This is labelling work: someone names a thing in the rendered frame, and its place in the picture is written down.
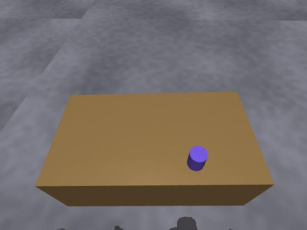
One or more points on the can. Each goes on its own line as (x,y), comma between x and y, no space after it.
(197,158)

